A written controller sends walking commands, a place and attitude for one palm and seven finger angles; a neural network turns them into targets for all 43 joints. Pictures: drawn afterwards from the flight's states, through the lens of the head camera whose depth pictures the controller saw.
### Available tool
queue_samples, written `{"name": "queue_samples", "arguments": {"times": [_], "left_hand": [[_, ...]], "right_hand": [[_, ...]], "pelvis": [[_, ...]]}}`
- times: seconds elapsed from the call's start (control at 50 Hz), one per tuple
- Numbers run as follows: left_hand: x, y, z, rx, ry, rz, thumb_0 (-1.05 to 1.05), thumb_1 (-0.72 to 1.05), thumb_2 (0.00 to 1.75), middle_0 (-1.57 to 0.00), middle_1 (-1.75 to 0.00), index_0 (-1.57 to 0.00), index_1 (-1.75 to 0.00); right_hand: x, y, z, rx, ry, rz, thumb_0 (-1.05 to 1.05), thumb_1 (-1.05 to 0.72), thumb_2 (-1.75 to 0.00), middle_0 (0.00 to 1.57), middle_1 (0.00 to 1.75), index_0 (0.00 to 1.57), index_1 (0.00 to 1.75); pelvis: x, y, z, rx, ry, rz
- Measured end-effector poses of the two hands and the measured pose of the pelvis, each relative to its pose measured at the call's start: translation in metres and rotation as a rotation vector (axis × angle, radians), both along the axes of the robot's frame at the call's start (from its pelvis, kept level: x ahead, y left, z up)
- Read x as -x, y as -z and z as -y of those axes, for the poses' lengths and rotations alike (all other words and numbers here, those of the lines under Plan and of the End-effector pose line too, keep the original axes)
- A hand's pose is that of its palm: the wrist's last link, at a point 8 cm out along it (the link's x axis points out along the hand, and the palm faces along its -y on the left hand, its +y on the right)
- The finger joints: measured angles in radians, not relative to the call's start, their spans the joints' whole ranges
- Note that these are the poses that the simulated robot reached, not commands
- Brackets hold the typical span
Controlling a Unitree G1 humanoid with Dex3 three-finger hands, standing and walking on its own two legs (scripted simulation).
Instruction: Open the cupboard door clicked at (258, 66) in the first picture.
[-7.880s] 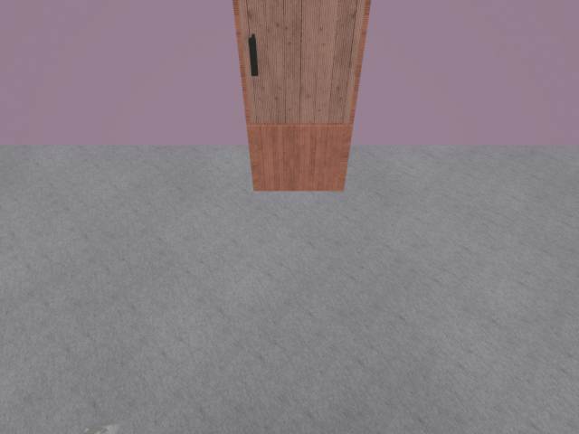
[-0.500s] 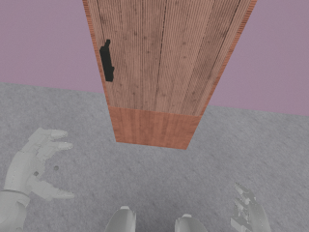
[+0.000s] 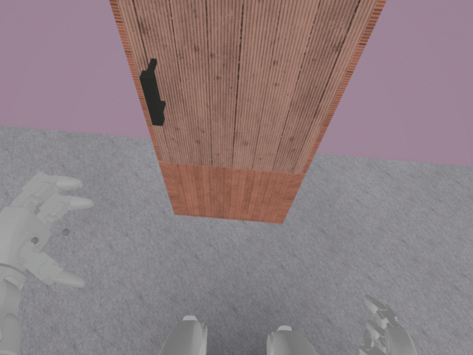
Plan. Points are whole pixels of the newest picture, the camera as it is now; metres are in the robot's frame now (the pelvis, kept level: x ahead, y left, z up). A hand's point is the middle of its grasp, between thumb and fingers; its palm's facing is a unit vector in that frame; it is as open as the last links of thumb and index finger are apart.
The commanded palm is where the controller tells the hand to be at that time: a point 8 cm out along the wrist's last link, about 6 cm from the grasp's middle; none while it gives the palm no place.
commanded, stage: raise the hand with hooked fingers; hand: left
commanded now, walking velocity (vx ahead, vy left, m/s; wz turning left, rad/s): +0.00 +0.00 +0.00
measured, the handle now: (155, 93) +0.61 +0.21 +0.04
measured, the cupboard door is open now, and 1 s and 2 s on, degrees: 0 0 0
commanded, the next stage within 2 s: move the hooked fingers beside the handle in 0.36 s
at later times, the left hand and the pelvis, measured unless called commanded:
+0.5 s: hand (70, 235) +0.28 +0.27 +0.05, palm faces -0.02 -1.00 -0.05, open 14.0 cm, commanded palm +0.27 +0.32 +0.05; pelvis +0.00 -0.01 +0.00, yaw +0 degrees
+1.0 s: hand (89, 184) +0.37 +0.27 +0.04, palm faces -0.02 -1.00 -0.04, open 14.0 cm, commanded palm +0.35 +0.32 +0.05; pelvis +0.00 +0.00 +0.00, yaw -1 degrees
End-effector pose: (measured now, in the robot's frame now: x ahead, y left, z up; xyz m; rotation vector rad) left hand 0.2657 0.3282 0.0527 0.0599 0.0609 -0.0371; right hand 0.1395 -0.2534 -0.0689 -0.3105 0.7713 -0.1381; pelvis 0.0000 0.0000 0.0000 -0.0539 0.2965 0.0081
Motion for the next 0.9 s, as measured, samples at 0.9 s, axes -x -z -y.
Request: {"name": "queue_samples", "arguments": {"times": [0.9], "left_hand": [[-0.071, 0.003, 0.010, 0.020, 0.005, 0.020, -0.01, -0.49, 0.31, -0.31, -1.20, -0.30, -1.19]], "right_hand": [[0.031, 0.015, 0.010, 0.010, 0.067, -0.113, 0.01, -0.90, -0.89, 0.21, 0.30, 0.20, 0.30]], "pelvis": [[0.006, 0.005, 0.004, -0.004, 0.013, -0.029]]}}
